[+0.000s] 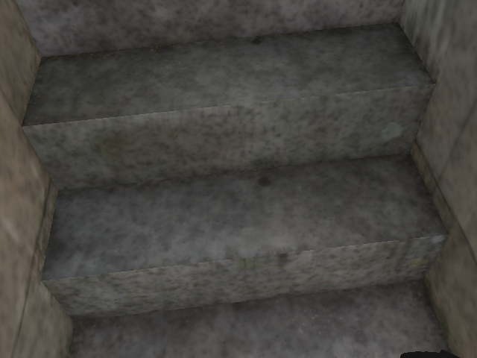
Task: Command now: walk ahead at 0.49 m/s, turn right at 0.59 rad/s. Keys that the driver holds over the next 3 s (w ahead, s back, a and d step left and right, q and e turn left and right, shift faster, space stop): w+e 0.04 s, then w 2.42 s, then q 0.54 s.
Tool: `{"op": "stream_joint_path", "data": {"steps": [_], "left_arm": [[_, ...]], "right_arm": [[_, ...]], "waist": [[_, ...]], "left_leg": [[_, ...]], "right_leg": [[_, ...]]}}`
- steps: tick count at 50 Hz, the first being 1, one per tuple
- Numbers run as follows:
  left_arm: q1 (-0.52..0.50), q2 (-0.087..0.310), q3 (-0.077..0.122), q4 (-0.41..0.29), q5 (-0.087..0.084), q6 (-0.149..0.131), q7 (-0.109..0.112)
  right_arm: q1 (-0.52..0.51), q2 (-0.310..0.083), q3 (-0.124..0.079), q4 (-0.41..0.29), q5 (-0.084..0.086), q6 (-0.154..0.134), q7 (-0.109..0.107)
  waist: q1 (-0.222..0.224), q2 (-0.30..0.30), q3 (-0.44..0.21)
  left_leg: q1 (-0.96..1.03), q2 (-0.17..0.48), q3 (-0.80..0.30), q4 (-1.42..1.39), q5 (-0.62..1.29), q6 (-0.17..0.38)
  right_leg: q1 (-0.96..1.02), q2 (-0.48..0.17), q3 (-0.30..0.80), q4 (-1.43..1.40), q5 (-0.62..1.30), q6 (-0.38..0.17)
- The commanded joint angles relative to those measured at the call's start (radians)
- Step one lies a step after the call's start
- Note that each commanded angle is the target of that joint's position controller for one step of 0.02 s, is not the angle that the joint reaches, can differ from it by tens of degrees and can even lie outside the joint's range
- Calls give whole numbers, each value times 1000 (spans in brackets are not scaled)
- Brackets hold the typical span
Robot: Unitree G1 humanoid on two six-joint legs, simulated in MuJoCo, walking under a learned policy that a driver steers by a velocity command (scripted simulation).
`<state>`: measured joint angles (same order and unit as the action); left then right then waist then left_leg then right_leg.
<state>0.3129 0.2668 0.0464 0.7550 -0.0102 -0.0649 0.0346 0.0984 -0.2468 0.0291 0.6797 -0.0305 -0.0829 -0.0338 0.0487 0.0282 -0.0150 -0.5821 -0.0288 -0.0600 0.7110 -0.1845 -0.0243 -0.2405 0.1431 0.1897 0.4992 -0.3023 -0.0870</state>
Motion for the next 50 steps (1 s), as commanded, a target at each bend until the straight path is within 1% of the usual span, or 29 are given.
{"op": "stream_joint_path", "data": {"steps": [1, 3, 4, 5, 6, 8, 11, 13, 17, 20, 24, 26, 27, 28, 29, 30, 31, 32, 34, 39, 42, 43, 44, 45, 46, 47, 48, 49, 50], "left_arm": [[-24, 127, 26, -74, -10, 1, 17], [-151, 111, 16, -133, 1, 22, 12], [-201, 71, 1, -168, 6, 12, 1], [-158, -69, -41, -183, 46, -7, -8], [77, 17, -25, -159, 5, -29, -19], [-61, 67, -20, -153, 21, -19, -22], [-78, -30, -55, -175, 44, -6, -43], [-82, -66, -70, -181, 41, -2, -49], [-180, -121, -107, -198, 55, 26, -64], [-289, -73, -105, -248, 23, 30, -35], [-113, 8, -60, -173, 15, -8, -24], [-51, 11, -36, -111, 30, -15, -25], [12, -28, -49, -88, 70, -13, -19], [139, -20, -52, -12, 96, -6, -18], [204, 103, -1, 42, 111, 1, -26], [217, 149, 32, 60, 64, 15, -27], [156, 89, 17, 82, 30, 18, -23], [111, 14, -8, 94, 37, 22, -20], [124, -68, -43, 155, 62, 32, -13], [36, 43, -56, 147, 40, 34, 4], [135, 143, -28, 202, -7, 74, 49], [168, 185, -9, 194, -17, 73, 46], [211, 215, 7, 214, 14, 53, 20], [194, 236, 20, 202, 11, 49, 14], [190, 200, 19, 198, 14, 33, 15], [150, 142, 15, 173, 12, 17, -1], [-12, 97, 12, 147, 15, -4, -40], [-155, -5, 3, 102, 0, -19, -79], [-220, -99, -26, 25, 2, -11, -93]], "right_arm": [[-49, -138, -51, -104, -13, -40, 17], [121, -110, -58, -68, -28, -54, 24], [336, -153, -83, -11, -43, -52, 22], [378, -205, -88, 11, -27, -34, 20], [330, -273, -117, 3, -24, -35, 15], [271, -118, -92, -15, -2, 2, -11], [220, -63, -51, -13, -30, 34, -19], [230, -73, -50, 23, 2, 31, -27], [244, -126, -60, 46, 1, 67, -53], [290, -201, -90, 40, 22, 82, -51], [219, -213, -108, 1, 9, 110, -41], [197, -138, -91, -11, 26, 97, -24], [95, -64, -56, -70, 6, 85, -23], [213, 65, -32, -19, -7, 55, -10], [431, 30, -52, 50, 62, 42, -6], [378, -35, -62, 33, 86, 42, -9], [219, -28, -51, -38, 90, 37, -14], [54, 10, -20, -107, 70, 23, -13], [-41, 104, 31, -189, 53, 6, 9], [-116, 84, 76, -268, 54, 35, 21], [-156, 122, 118, -267, 16, 44, -2], [-142, 111, 104, -242, 7, 40, -2], [-30, 48, 58, -148, -3, 49, 17], [18, 31, 48, -124, 5, 56, 30], [100, -31, 13, -98, 0, 66, 40], [210, -156, -33, -32, -7, 99, 18], [428, -246, -67, 63, -40, 133, -20], [407, -242, -71, 99, -55, 105, -40], [304, -160, -50, 127, -15, 78, -37]], "waist": [[-58, -205, -54], [-176, -156, -164], [-243, -90, -257], [-180, 205, -184], [-39, 227, -216], [-101, 41, -27], [-35, -57, 39], [-15, -47, 36], [-23, 81, -90], [-64, 149, -86], [2, 101, -197], [7, 60, -145], [50, -1, -125], [24, -239, -194], [-14, -157, -232], [16, -156, -93], [3, -120, 81], [10, -61, 143], [-24, -30, 123], [-106, -74, 42], [-116, -163, -151], [-115, -203, -209], [-119, -250, -308], [-121, -353, -311], [-152, -304, -378], [-185, -52, -378], [-302, 279, -338], [-287, 277, -225], [-200, 206, -2]], "left_leg": [[-61, -13, -14, -43, -137, 48], [330, -34, 65, -336, 149, 87], [693, 78, -68, -350, 234, 148], [869, 330, -359, -332, 828, 244], [810, 505, -653, -381, 548, 417], [691, 375, -418, -412, 171, 370], [435, 254, -196, -419, 410, 324], [341, 204, -87, -399, 474, 279], [347, 163, -17, -402, 662, 244], [458, 213, -52, -421, 760, 276], [752, 285, -78, -178, 1121, 252], [630, 195, -39, 31, 962, 193], [323, 111, -35, 316, 579, 85], [-33, -28, -29, 859, -465, 7], [-134, -60, -177, 1265, -513, 0], [-436, -87, -88, 1573, -574, -8], [-650, -51, -73, 1615, -545, -5], [-774, -31, -70, 1687, -468, -3], [-837, -31, -97, 1838, -315, 20], [-505, 27, 72, 1319, 14, -14], [-125, 66, 232, 875, -354, 20], [-37, 21, 213, 802, -491, 52], [50, -83, 339, 775, -581, 41], [24, -109, 309, 585, -634, 50], [113, -52, 87, 481, -507, 106], [219, 130, -357, 198, -744, 238], [360, 265, -861, -290, -808, 392], [321, 332, -1139, -469, -813, 427], [215, 353, -969, -399, -748, 374]], "right_leg": [[233, -297, 349, -18, 496, -104], [146, -171, 185, 220, 929, -48], [-103, -105, 134, 479, 772, 0], [-449, 73, 76, 776, -184, 61], [-571, 37, 94, 1032, -267, 84], [-751, -43, -12, 1306, -178, 121], [-696, -55, -39, 1448, -111, 156], [-659, -74, -98, 1343, -20, 177], [-446, -127, -309, 938, 155, 195], [-303, -98, -332, 564, -108, 163], [-174, -107, -248, 64, 104, 52], [33, -93, -286, -247, 399, 8], [274, -256, -73, -230, 953, -51], [497, -481, 118, -46, 1572, -203], [368, -641, 194, -90, 1261, -367], [378, -612, 222, -184, 720, -371], [308, -550, 174, -247, 291, -275], [251, -488, 137, -267, 96, -207], [147, -433, 57, -250, 161, -149], [-330, -332, -148, -381, 123, -144], [-164, -338, -196, -507, 557, -156], [-27, -353, -212, -373, 1141, -159], [147, -348, -260, -242, 1795, -195], [281, -370, -224, -151, 1946, -203], [311, -380, -215, -13, 2026, -195], [41, -312, -252, 256, 1822, -168], [-267, -121, -146, 719, 594, -126], [-578, -7, 146, 1295, 187, -91], [-820, 4, 179, 1573, 103, -79]]}}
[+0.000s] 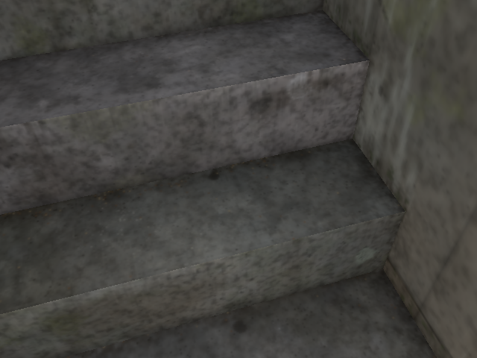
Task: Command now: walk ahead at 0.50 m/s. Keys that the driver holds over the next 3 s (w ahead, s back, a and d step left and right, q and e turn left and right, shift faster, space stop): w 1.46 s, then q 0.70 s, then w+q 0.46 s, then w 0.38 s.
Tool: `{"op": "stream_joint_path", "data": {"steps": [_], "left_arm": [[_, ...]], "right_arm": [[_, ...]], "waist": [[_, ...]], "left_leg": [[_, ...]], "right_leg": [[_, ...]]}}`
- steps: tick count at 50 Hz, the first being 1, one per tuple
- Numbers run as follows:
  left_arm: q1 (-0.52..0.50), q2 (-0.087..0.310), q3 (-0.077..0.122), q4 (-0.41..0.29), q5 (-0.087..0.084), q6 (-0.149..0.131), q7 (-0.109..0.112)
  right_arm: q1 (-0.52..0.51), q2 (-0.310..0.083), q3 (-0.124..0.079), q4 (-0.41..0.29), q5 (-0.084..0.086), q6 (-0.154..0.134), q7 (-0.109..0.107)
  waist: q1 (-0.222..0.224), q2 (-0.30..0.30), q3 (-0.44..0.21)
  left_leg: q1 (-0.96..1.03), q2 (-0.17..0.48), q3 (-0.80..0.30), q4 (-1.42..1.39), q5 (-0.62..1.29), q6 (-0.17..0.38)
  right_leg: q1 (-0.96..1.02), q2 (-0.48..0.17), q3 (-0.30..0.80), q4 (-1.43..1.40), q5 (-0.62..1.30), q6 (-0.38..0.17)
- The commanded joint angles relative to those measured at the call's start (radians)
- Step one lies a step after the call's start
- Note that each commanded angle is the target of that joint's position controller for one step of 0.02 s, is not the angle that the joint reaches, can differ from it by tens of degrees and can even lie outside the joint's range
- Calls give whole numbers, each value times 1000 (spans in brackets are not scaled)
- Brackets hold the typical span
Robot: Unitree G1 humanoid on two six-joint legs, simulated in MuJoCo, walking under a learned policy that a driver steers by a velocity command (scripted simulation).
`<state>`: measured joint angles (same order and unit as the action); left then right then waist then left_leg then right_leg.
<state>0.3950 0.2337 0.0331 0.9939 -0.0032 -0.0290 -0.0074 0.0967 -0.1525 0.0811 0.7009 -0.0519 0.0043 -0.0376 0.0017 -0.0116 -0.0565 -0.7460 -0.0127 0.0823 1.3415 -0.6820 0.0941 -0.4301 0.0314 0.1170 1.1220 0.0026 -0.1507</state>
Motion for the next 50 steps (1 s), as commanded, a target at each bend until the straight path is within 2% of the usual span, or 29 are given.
{"op": "stream_joint_path", "data": {"steps": [1, 2, 4, 5, 9, 11, 13, 14, 16, 18, 20, 21, 22, 23, 24, 25, 26, 27, 29, 32, 34, 35, 38, 40, 43, 46, 48, 49, 50], "left_arm": [[-277, -104, -36, -249, 0, -46, -53], [-135, -95, -38, -205, 6, -33, -42], [-1, -72, -44, -161, 4, 2, -19], [38, -48, -38, -155, -5, 17, -10], [-89, -72, -48, -190, 6, 24, 20], [-107, -44, -31, -165, -12, 35, 55], [-159, -9, -21, -203, -11, 31, 84], [-179, 0, -21, -208, 25, 33, 71], [-138, -15, -22, -186, 28, 30, 36], [-240, -31, -24, -219, 17, 21, 15], [-64, -2, 8, -200, -4, 27, 14], [54, 18, 27, -179, 2, 18, 8], [111, 29, 29, -129, 21, 9, -2], [179, 44, 31, -56, 19, 12, -7], [297, 105, 29, -49, 42, 21, 11], [302, 157, 48, -50, 42, 7, 14], [191, 112, 35, -51, 32, 21, 22], [95, 48, 13, -59, 27, 25, 30], [14, 18, 5, -80, 60, 10, 19], [40, 32, 6, -45, 56, 4, 7], [32, -11, -10, -46, 43, 1, -6], [61, 7, -11, -34, 41, 10, 9], [128, -25, -24, -26, 31, 1, 26], [158, 62, 7, -20, 3, 0, 54], [160, 78, 32, -22, -23, 51, 83], [208, 169, 60, -14, -7, 42, 62], [166, 167, 63, -22, -51, 36, 56], [135, 133, 63, -44, -48, 30, 44], [91, 96, 68, -56, -33, 30, 40]], "right_arm": [[245, -156, -83, 138, 33, -22, -11], [185, -61, -73, 181, 38, -21, 10], [76, 42, -55, 222, 13, -2, 35], [77, 37, -54, 240, -10, 1, 39], [260, -86, -78, 302, -23, -3, 20], [326, -114, -92, 293, 5, -10, 2], [387, -145, -106, 286, 62, -38, -28], [382, -96, -92, 301, 26, -38, -33], [262, -107, -95, 254, 24, -23, -43], [241, -156, -106, 235, 44, -35, -36], [191, -237, -126, 215, 48, -49, -22], [140, -237, -119, 199, 84, -45, -8], [137, -171, -108, 166, 107, -49, -15], [116, -67, -75, 114, 67, -76, 4], [320, 35, -69, 193, 56, -111, 32], [467, -2, -88, 227, 99, -127, 29], [222, 23, -83, 115, 105, -118, 27], [54, 57, -56, 28, 84, -105, 24], [93, 23, -44, 14, 44, -86, 17], [205, 13, -48, 39, 76, -47, 20], [77, 48, -36, -12, 69, -35, 25], [-26, 58, -20, -45, 50, -32, 20], [-212, 64, -5, -119, 75, -47, 10], [-232, 94, 18, -127, 66, -35, 5], [-337, 119, 43, -146, 45, -25, 32], [-209, 50, -4, -123, 53, -21, 47], [-46, -4, -34, -70, 50, -34, 65], [26, -57, -57, -17, 28, -23, 73], [127, -96, -87, 32, 21, -3, 56]], "waist": [[-69, 135, 151], [29, 25, 180], [113, 39, 180], [125, 44, 180], [39, 96, 120], [2, 92, 138], [-18, 202, 153], [-19, 245, 85], [20, 225, 9], [-1, 202, -21], [94, 259, -53], [169, 230, -76], [146, 80, -61], [99, -94, -42], [37, -207, -117], [22, -203, -199], [1, -160, 15], [0, -122, 143], [-43, 24, 178], [-69, 1, 100], [-52, 16, 121], [-23, -76, 86], [45, -155, 117], [38, -217, 58], [50, -186, -26], [-6, -253, -112], [-83, -371, -137], [-64, -225, -223], [-114, -31, -176]], "left_leg": [[260, 305, -858, -915, -214, 186], [169, 257, -630, -835, -70, 104], [52, 213, -409, -831, 67, 40], [45, 211, -335, -847, 133, 43], [225, 239, -202, -950, 213, 78], [252, 252, -196, -989, 229, 83], [355, 274, -233, -1100, 108, 104], [417, 280, -220, -1096, 183, 101], [338, 204, -66, -1086, 389, 65], [304, 222, -70, -1096, 569, 101], [525, 264, -141, -999, 826, 127], [572, 220, -69, -778, 1089, 104], [556, 172, -23, -490, 1062, 69], [202, 90, -50, -127, 471, 22], [-88, -47, -286, 327, 267, -25], [-220, -71, -392, 567, 290, -31], [-454, -10, -347, 717, 366, -43], [-577, 2, -321, 810, 445, -41], [-554, -24, -426, 855, 602, -45], [-628, -66, -436, 1121, 543, -56], [-733, -39, -407, 1163, 574, -45], [-772, -47, -283, 1134, 593, -59], [-723, -8, -157, 974, 655, -93], [-681, 85, -53, 805, 531, -109], [-367, 134, 69, 450, 314, -82], [27, -35, 153, 163, -123, -58], [-24, -71, 45, -163, -260, 14], [111, -22, -147, -190, -154, 55], [215, 109, -417, -382, -309, 117]], "right_leg": [[-699, 83, 185, 979, -216, -11], [-623, 59, 138, 903, -179, 7], [-536, 76, 104, 957, -141, 56], [-525, 87, 90, 941, -104, 84], [-648, 69, -4, 887, -24, 148], [-615, 44, -31, 798, -53, 191], [-654, -28, -48, 562, -65, 214], [-637, -56, -120, 577, -28, 214], [-306, -65, -216, 266, 26, 187], [-18, -38, -279, -83, -27, 158], [36, -50, -232, -384, -171, 86], [164, -38, -220, -662, -41, 44], [246, -6, -238, -887, 13, 33], [447, -141, -44, -788, 389, 54], [580, -349, 318, -676, 458, -53], [580, -497, 618, -888, -214, -179], [429, -452, 532, -948, -580, -182], [306, -405, 414, -935, -546, -120], [164, -360, 283, -884, -260, -63], [212, -400, 113, -859, 57, -26], [177, -365, 2, -823, 7, 31], [195, -310, -88, -861, -124, 35], [93, -287, -71, -954, -162, -9], [204, -321, -67, -1067, -97, -24], [266, -324, -151, -1140, 119, -36], [343, -337, -203, -1032, 861, -83], [631, -359, -163, -792, 1129, -70], [465, -291, -216, -673, 1180, -87], [228, -205, -249, -493, 991, -54]]}}
Over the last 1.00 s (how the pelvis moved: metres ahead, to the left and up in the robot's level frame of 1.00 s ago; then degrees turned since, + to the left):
0.26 0.05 0.09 -8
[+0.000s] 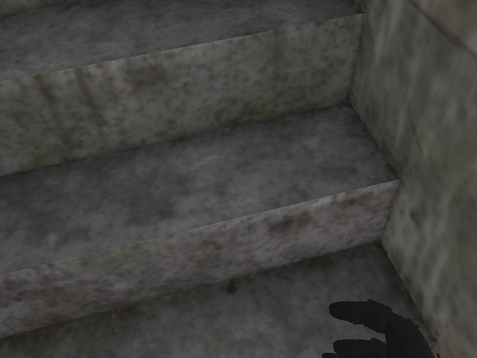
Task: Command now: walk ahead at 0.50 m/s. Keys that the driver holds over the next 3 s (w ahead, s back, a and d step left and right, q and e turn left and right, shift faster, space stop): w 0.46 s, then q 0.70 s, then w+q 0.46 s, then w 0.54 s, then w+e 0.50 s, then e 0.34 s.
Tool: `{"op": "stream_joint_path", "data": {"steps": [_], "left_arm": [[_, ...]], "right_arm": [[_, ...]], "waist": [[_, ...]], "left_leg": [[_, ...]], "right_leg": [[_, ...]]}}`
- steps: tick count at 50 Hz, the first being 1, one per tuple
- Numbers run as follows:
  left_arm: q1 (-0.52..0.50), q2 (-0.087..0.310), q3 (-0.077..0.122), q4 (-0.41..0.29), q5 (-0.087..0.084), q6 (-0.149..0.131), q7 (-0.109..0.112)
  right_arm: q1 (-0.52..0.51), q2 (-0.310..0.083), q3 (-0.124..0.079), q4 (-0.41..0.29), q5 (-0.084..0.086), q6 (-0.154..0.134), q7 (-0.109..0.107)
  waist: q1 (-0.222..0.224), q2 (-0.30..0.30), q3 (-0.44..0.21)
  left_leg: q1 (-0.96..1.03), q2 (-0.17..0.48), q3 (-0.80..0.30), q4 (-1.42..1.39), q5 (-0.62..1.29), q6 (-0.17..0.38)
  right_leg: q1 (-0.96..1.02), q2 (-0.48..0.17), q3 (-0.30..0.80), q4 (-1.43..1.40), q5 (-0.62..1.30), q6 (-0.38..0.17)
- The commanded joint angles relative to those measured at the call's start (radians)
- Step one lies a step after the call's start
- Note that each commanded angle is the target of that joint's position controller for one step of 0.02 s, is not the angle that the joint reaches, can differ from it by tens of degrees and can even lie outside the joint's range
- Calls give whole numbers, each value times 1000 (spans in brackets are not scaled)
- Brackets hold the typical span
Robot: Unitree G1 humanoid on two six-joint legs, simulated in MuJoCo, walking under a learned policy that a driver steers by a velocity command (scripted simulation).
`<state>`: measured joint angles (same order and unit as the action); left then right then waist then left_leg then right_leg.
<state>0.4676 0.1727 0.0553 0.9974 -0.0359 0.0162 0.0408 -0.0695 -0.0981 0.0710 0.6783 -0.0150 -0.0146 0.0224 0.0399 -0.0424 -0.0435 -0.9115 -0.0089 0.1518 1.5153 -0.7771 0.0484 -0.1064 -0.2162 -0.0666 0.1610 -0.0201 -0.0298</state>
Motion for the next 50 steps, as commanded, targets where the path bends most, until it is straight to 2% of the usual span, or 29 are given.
{"op": "stream_joint_path", "data": {"steps": [1, 2, 3, 5, 8, 10, 15, 18, 23, 24, 26, 27, 28, 29, 30, 31, 32, 33, 34, 35, 37, 38, 41, 42, 43, 46, 47, 49, 50], "left_arm": [[-151, 116, 25, -95, 44, -34, -28], [-317, 110, 21, -147, 67, -67, -51], [-324, 34, 6, -174, 45, -76, -65], [-249, -10, -26, -225, 50, -58, -38], [-129, -14, -44, -212, 44, -37, -5], [-170, -49, -69, -236, 32, -61, -5], [-286, -16, -78, -232, 35, -75, -10], [-334, -48, -78, -228, -16, -55, -14], [-475, -80, -81, -322, 5, -62, -17], [-550, -83, -89, -346, 33, -69, -16], [-619, -170, -123, -385, 54, -65, -36], [-623, -221, -145, -433, 61, -71, -63], [-665, -170, -161, -500, 56, -91, -68], [-715, -83, -138, -515, 51, -111, -56], [-559, 1, -86, -478, 39, -99, -18], [-387, 45, -51, -475, 18, -62, 5], [-201, 149, -9, -474, 63, -68, 2], [-170, 217, 10, -401, 110, -73, 11], [-68, 178, 4, -352, 159, -90, 27], [-85, 151, 5, -334, 119, -98, 37], [-322, 69, 1, -326, 57, -116, 37], [-470, 53, 1, -350, 67, -89, 45], [-658, 73, -6, -436, 55, -68, 23], [-680, 63, -15, -459, 57, -67, 0], [-612, 97, -16, -461, 49, -58, -13], [-515, 240, 27, -464, 69, -21, -11], [-456, 276, 45, -444, 44, 8, 6], [-552, 283, 41, -478, 50, 14, 14], [-556, 218, 20, -471, 49, 11, 12]], "right_arm": [[542, -240, -117, 140, -10, 32, -53], [595, -329, -144, 170, -44, 34, -92], [475, -290, -115, 162, -37, 21, -99], [308, -120, -86, 188, -4, 13, -75], [305, 0, -60, 273, -33, 12, -50], [389, -36, -69, 292, -12, -2, -42], [497, -83, -72, 302, -33, -21, -62], [650, -101, -81, 368, -46, -35, -57], [735, -166, -115, 381, -22, -17, -98], [746, -130, -111, 389, -34, -1, -109], [738, -103, -97, 388, -45, 11, -135], [563, -90, -97, 320, -35, 16, -132], [481, -146, -111, 248, 12, 15, -147], [490, -173, -123, 223, 17, 17, -153], [510, -284, -158, 185, 3, 5, -138], [519, -343, -179, 201, 44, 10, -119], [480, -288, -183, 161, 12, 6, -99], [460, -138, -154, 145, 25, -17, -63], [409, -163, -163, 112, 33, -33, -31], [150, -168, -164, -25, -3, -13, -21], [261, -168, -156, -89, -89, 68, -55], [382, -189, -181, -92, -70, 91, -59], [582, -259, -194, -108, -64, 154, -93], [545, -292, -209, -118, -58, 155, -107], [469, -289, -202, -143, -10, 129, -110], [315, -239, -177, -226, 7, 101, -89], [262, -201, -156, -250, 16, 99, -75], [386, -190, -158, -222, -12, 106, -45], [561, -240, -182, -138, -6, 97, -47]], "waist": [[-265, 197, -191], [-327, 407, -153], [-223, 356, -109], [-58, 210, 82], [22, 175, 163], [6, 140, 171], [-39, 117, 62], [-128, 184, 70], [-173, 151, 113], [-205, 110, 151], [-200, 108, 153], [-117, 203, 105], [-78, 148, 50], [-78, 142, 17], [-33, 238, -112], [85, 292, -179], [196, 227, -335], [143, -246, -448], [112, -287, -569], [111, -209, -380], [-70, -124, -20], [-158, -144, 48], [-328, -90, 85], [-328, -53, 79], [-318, -74, 78], [-278, -203, 11], [-265, -252, -1], [-293, -310, -91], [-308, -180, -158]], "left_leg": [[580, 222, -783, -839, -306, 245], [602, 307, -1173, -1210, -220, 313], [496, 327, -1176, -1223, -138, 252], [298, 286, -792, -1057, -67, 158], [247, 213, -532, -1020, 94, 104], [351, 221, -468, -1051, 199, 105], [468, 198, -307, -1151, 411, 151], [710, 257, -378, -1189, 420, 215], [1044, 316, -388, -1182, 785, 202], [1071, 320, -383, -1178, 817, 189], [966, 306, -377, -1173, 1006, 194], [837, 240, -247, -1156, 1376, 131], [644, 165, -158, -1181, 1606, 104], [490, 134, -170, -1148, 1955, 106], [564, 190, -294, -1081, 2155, 121], [683, 190, -371, -942, 2228, 61], [525, 35, -315, -606, 1940, -33], [272, -154, -381, -109, 625, -100], [144, -162, -591, 307, 584, -83], [57, -129, -496, 409, 621, -69], [26, -95, -413, 435, 616, -101], [60, -98, -397, 568, 582, -108], [221, -77, -314, 544, 620, -132], [226, -80, -259, 531, 646, -121], [178, -66, -189, 446, 688, -120], [189, -1, -155, 95, 656, -123], [266, 35, -102, -248, 562, -82], [501, 101, -156, -487, 549, -13], [659, 20, -72, -566, 639, 17]], "right_leg": [[-390, 133, -60, 764, 600, -152], [-623, 247, 169, 1333, -40, -101], [-771, 274, 310, 1780, -125, -63], [-910, 249, 212, 1921, -120, -59], [-945, 301, 229, 1950, -139, -57], [-1075, 297, 238, 1895, -66, -67], [-1083, 235, 59, 1711, 156, 5], [-1303, 196, 87, 1998, -81, 22], [-1563, 144, 153, 2227, -364, 46], [-1611, 75, 122, 2148, -352, 59], [-1529, 64, 5, 2117, -329, 95], [-1279, 33, 57, 1966, -324, 77], [-922, 60, -31, 1512, -247, 42], [-557, 125, -82, 1205, -140, 9], [-340, 200, -50, 1061, -240, 8], [-189, 200, 66, 745, -673, -48], [232, 54, 195, 603, -67, -96], [339, -170, 574, 485, 286, -253], [315, -265, 869, 506, 317, -256], [161, -246, 729, 495, 139, -168], [-231, -237, 456, 527, -10, -95], [-369, -214, 352, 520, -132, -63], [-576, -186, 123, 456, 81, 10], [-560, -162, 65, 462, 34, 15], [-497, -121, -3, 453, -71, 5], [-269, -125, -41, 388, 154, -8], [-208, -69, -137, 299, 41, 12], [-137, -97, -114, 337, 264, -29], [-124, -67, -133, 468, 221, -53]]}}
Over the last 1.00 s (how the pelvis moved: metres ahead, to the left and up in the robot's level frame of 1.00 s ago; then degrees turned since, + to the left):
0.23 0.01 0.16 0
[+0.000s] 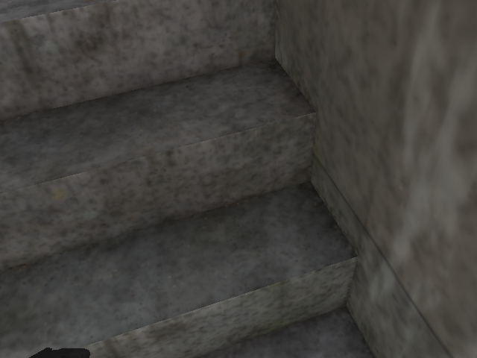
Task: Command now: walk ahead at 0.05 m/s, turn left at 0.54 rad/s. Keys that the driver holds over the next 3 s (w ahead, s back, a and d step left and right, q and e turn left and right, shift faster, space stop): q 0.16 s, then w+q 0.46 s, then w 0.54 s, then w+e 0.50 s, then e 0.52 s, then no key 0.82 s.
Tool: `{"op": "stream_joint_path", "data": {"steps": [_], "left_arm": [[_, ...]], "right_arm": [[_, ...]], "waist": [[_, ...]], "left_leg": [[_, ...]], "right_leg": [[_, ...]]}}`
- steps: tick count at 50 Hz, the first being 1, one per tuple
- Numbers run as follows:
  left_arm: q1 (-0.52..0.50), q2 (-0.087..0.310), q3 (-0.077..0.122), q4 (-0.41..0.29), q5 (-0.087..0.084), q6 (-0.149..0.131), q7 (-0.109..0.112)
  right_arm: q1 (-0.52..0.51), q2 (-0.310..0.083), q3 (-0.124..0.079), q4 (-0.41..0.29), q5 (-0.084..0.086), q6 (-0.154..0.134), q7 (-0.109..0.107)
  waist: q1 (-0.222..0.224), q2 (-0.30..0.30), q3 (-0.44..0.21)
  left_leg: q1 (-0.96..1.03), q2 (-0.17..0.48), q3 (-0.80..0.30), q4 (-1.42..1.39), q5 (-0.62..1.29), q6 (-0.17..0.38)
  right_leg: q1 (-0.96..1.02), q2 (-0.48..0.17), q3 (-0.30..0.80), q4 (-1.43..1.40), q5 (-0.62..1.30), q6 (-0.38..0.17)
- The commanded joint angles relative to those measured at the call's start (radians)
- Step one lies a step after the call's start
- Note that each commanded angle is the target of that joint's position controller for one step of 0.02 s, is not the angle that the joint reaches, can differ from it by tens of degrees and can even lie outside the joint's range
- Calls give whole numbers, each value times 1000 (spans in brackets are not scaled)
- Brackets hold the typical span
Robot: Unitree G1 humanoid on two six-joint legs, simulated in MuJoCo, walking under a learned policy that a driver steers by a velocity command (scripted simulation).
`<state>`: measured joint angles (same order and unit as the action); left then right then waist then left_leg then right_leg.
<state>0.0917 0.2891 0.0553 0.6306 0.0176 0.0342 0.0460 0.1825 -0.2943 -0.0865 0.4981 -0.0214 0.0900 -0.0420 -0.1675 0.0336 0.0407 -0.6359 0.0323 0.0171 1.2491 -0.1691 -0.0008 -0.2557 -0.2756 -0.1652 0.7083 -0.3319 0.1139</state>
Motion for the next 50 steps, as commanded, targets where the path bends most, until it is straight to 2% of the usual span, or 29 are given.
{"op": "stream_joint_path", "data": {"steps": [1, 2, 4, 6, 9, 11, 14, 17, 20, 21, 22, 23, 24, 25, 26, 27, 28, 30, 32, 35, 37, 38, 39, 40, 41, 42, 45, 47, 50], "left_arm": [[-202, 70, 15, -106, -9, -7, 0], [-246, 23, -7, -124, -20, 1, 1], [39, -38, -3, -137, -9, 26, 22], [38, 18, 21, -176, -28, 32, 4], [-73, 59, 25, -223, -24, 15, -9], [-105, 85, 47, -206, -14, -15, -16], [-59, 44, 20, -172, -36, -31, -39], [-2, -9, -1, -131, 38, -11, -53], [-11, -169, -54, -82, 54, -11, -45], [-69, -138, -57, -46, 82, -27, -42], [-289, -54, -52, -87, 63, -38, -21], [-293, 8, -33, -118, -5, -47, 12], [-111, 103, 3, -91, -16, -39, 47], [-102, 177, 39, -88, 1, -43, 37], [-174, 117, 33, -137, -61, -41, 10], [-156, 74, 28, -130, -59, -45, -34], [-223, 36, 8, -150, -23, -57, -74], [-288, 4, -8, -209, 34, -70, -79], [-112, 4, -16, -194, 63, -54, -72], [235, -10, -32, -102, 31, -51, -47], [302, -110, -27, 71, -22, -63, -49], [187, -192, -49, 104, 10, -60, -67], [217, -105, -51, 47, 21, -95, -34], [195, -72, -38, 52, -28, -100, -38], [16, 69, -7, -3, -27, -76, -30], [27, 119, 16, -27, -34, -53, -18], [84, 76, 13, 8, 2, -53, 11], [112, 114, 40, 22, -28, -92, 25], [193, 139, 46, 55, -18, -82, 20]], "right_arm": [[344, -55, -41, 74, 7, -15, 36], [350, -43, -38, 101, 6, -18, 46], [117, -139, -17, 31, -24, -55, 45], [32, -215, -31, 25, -43, -66, -3], [34, -106, -4, 49, -7, -77, -22], [58, -68, 4, 21, -36, -84, -32], [94, -37, 8, 16, 28, -116, -42], [5, 15, 10, -19, 58, -76, -34], [134, 55, 10, 35, 101, -75, -19], [193, 106, 28, 48, 61, -103, -5], [342, -22, -12, 50, 22, -114, 8], [301, -91, -28, 36, 7, -129, 16], [134, -55, 0, -24, 5, -148, 23], [208, -86, 6, -9, -65, -171, 27], [332, -181, -4, 66, -85, -181, 34], [232, -189, -12, 57, -39, -174, 13], [319, -147, -14, 89, 21, -180, -14], [374, -73, -16, 138, 84, -201, -44], [132, -15, 3, 105, 72, -182, -64], [-336, -28, 20, -37, 64, -197, -55], [-101, 3, 13, 60, 39, -128, -57], [39, 133, 56, 119, 1, -119, -19], [124, 131, 63, 91, 7, -122, 13], [296, 70, 42, 153, 27, -98, 23], [235, 23, 21, 71, 85, -72, 23], [140, 60, 45, 35, 84, -67, 8], [-31, 40, 43, 15, 49, -56, 8], [32, 57, 65, 19, 28, -46, 16], [-12, 73, 86, 37, 54, -58, 34]], "waist": [[-100, -184, -209], [-106, -78, -82], [216, 200, 29], [211, 239, -36], [170, 181, 12], [120, 205, -86], [151, 158, -206], [205, 163, -145], [123, -157, -19], [51, -308, -15], [-128, -311, -38], [-112, -175, -77], [-6, -105, -174], [-29, -120, -242], [-18, 235, -327], [60, 289, -368], [1, 237, -329], [-32, 164, -121], [151, 76, -60], [465, -171, -74], [394, -379, -181], [274, -328, -183], [233, -347, -215], [175, -146, -180], [101, -206, -26], [128, -219, 24], [144, -280, 125], [104, -152, 106], [150, -146, 59]], "left_leg": [[421, -21, 8, -504, 91, 113], [369, -54, -53, -668, 105, 149], [166, 12, -623, -727, 533, 224], [65, 99, -912, -907, -290, 232], [-20, 30, -675, -776, -561, 257], [81, 10, -681, -736, -515, 299], [202, -7, -651, -674, -399, 284], [41, -117, -424, -585, -206, 137], [-7, -233, -234, -29, -511, 62], [194, -322, -19, 237, -383, 43], [282, -318, 14, 211, -394, 46], [261, -280, -24, -45, -380, 95], [168, -243, -61, -221, -277, 170], [140, -177, -270, -387, -405, 220], [230, -15, -729, -708, -264, 373], [285, 61, -1108, -821, -447, 487], [348, 58, -1167, -812, -619, 483], [302, 25, -1118, -724, -566, 419], [10, -3, -1003, -543, -315, 317], [-627, -64, -499, -395, 61, 160], [-545, -179, -10, -39, -431, 49], [-403, -168, 69, 288, -495, 29], [-388, -66, -160, 556, -396, -29], [-425, -69, -231, 700, -331, -84], [-536, -64, -220, 756, -235, -86], [-598, -11, -249, 749, -107, -88], [-503, 42, -222, 408, -128, -92], [-296, 116, -189, 114, -44, -73], [138, 31, 129, -203, -256, -44]], "right_leg": [[26, 29, -5, 35, 353, -172], [-73, 94, 25, 222, -85, -146], [-350, 313, 171, 892, -320, -11], [-418, 333, 305, 1195, -95, 11], [-408, 343, 270, 1191, 85, -23], [-380, 373, 266, 1188, 169, -63], [-242, 380, 296, 772, 166, -93], [-19, 303, 196, 20, 208, -170], [25, 190, 215, -617, 529, -256], [-136, 197, 46, -686, 1015, -205], [-165, 176, 59, -698, 1495, -158], [-49, 195, 108, -584, 1759, -104], [176, 189, 142, -345, 2212, -58], [149, 233, 175, 269, 2214, -113], [20, 444, 158, 633, 955, -113], [-173, 503, 306, 960, 255, -107], [-381, 471, 383, 1228, 102, -139], [-700, 431, 503, 1520, -219, -153], [-606, 394, 567, 1528, -428, -162], [28, 223, 416, 635, -252, -193], [339, 225, 117, -8, 479, -183], [148, 325, 30, 18, 406, -187], [121, 33, 682, -122, 503, -403], [153, -88, 804, -191, 353, -458], [61, -122, 878, -301, -52, -459], [19, -177, 1029, -390, -475, -470], [-64, -73, 756, -454, -454, -374], [-139, -97, 603, -519, -389, -335], [-222, 36, 281, -621, -238, -319]]}}
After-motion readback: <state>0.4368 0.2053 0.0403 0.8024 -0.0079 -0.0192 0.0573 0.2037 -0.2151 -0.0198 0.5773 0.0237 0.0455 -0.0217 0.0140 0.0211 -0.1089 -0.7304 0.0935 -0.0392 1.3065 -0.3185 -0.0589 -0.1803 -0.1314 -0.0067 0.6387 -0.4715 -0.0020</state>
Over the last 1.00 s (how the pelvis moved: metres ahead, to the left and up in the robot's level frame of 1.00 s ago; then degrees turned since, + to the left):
0.28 0.05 0.36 7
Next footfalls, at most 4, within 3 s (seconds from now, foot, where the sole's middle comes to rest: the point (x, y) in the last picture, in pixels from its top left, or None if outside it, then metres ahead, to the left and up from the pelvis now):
0.04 left None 0.12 0.15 -0.75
0.46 right None -0.13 -0.11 -0.89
0.76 right None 0.12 -0.21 -0.75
1.10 left None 0.05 0.21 -0.75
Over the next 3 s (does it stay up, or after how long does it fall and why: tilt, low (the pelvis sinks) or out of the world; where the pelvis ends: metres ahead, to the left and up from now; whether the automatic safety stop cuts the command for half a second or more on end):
stays up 0.28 0.10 0.24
